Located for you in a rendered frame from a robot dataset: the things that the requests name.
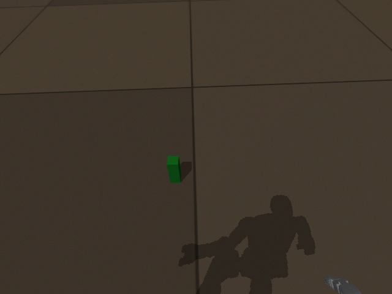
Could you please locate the carton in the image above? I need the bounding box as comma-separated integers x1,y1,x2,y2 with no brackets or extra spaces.
167,156,181,183

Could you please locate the right robot hand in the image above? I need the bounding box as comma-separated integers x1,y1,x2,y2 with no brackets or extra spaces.
323,276,362,294

